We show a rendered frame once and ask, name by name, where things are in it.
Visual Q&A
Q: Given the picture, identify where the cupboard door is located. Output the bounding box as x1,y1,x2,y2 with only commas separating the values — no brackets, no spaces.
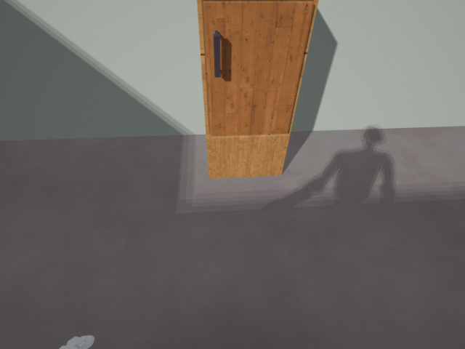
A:
203,1,314,136

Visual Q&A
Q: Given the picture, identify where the handle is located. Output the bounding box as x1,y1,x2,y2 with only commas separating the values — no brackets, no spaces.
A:
214,31,221,78

